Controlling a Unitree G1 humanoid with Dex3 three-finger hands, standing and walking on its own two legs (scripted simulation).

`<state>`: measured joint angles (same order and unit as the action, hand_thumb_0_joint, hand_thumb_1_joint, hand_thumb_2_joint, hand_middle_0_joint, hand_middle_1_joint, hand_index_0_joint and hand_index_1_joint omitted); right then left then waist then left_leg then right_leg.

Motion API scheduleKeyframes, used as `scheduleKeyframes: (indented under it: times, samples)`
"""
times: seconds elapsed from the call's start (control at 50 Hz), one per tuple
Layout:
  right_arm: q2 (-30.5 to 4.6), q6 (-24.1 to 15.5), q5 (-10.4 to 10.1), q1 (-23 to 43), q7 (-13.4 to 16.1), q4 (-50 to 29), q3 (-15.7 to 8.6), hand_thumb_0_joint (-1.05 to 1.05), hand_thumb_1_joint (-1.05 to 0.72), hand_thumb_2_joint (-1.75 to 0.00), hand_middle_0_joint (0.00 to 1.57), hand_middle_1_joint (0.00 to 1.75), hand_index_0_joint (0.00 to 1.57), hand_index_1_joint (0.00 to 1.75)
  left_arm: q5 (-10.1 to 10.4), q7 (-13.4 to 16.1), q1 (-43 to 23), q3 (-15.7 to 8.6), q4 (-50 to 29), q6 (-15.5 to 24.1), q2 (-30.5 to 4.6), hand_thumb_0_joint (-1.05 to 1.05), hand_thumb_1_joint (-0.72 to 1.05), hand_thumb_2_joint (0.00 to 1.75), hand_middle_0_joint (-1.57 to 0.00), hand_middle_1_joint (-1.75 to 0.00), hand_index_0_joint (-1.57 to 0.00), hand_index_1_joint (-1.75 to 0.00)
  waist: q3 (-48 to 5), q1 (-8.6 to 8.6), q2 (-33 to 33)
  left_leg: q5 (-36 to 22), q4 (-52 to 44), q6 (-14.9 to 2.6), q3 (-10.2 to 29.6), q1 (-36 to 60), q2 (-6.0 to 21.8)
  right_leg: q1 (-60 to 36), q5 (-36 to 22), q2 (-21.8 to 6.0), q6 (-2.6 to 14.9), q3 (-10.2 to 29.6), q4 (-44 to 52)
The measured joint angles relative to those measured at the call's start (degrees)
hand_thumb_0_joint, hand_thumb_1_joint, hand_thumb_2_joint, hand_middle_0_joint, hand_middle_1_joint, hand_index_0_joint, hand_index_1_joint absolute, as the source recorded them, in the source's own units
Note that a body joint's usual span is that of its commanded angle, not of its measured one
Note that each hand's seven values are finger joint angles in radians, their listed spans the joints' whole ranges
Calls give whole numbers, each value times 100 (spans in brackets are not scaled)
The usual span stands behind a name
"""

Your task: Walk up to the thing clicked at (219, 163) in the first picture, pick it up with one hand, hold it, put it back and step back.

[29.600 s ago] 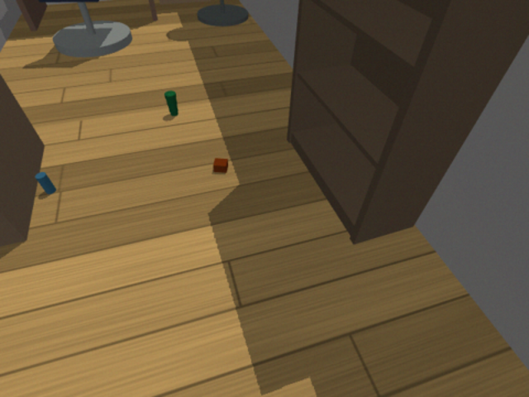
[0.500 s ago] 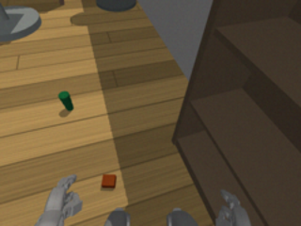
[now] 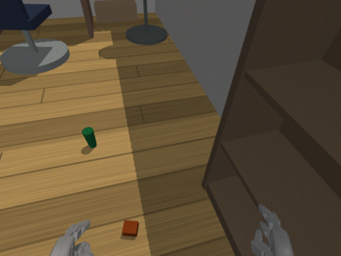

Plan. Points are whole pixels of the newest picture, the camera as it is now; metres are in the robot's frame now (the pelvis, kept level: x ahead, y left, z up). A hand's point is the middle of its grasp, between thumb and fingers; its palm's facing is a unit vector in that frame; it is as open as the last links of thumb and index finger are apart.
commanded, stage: home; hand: left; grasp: from above
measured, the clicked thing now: (130, 228) +0.42 +0.19 -0.69
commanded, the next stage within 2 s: stand in 1.74 s
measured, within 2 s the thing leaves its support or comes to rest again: neither
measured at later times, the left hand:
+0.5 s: hand (93, 255) +0.16 +0.17 -0.05, palm faces +0.03 -0.98 -0.20, open 7.4 cm
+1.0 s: hand out of the picture +0.16 +0.18 -0.05, palm faces +0.03 -0.98 -0.20, open 7.4 cm
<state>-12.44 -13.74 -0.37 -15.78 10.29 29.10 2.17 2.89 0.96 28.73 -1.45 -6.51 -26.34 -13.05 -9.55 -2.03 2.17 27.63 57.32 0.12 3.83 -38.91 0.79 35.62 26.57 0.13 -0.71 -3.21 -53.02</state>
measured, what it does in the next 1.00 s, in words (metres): stands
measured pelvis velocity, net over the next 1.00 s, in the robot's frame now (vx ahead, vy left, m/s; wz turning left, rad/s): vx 0.00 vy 0.00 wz -0.01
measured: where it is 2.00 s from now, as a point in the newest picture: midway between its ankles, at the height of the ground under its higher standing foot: outside the picture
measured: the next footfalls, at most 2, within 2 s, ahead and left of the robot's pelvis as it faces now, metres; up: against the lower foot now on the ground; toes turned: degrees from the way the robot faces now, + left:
none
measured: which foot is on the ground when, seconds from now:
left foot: down 0.00-1.00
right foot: down 0.00-1.00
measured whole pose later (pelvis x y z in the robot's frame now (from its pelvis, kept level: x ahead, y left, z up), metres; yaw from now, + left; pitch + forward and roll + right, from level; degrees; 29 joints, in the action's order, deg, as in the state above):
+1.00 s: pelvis +0.00 +0.00 +0.00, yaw +0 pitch +9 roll -3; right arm -12.2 -14.1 -0.4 -16.9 10.7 31.2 2.3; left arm 2.9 1.1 28.6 -1.2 -6.4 -25.9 -13.3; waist -9.4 -2.1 2.4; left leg 27.9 57.7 0.3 3.6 -38.9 1.0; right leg 35.9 26.9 0.4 -0.5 -2.9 -53.8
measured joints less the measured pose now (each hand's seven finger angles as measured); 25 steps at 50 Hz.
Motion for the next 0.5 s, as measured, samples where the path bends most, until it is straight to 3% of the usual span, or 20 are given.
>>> scheduleKeyframes:
  times: [0.5]
  samples:
    - [-9, -5, 7, -185, 28, 235, -10, 1, -90, -89, 21, 30, 21, 30, 12, 16, -31, 7, 9, 55, -1, 1, 90, 89, -20, -30, -21, -30, 29, -33, 32, 15, 9, 19, -34, 24, 27, 13, 16, 26, 18, 38, -45]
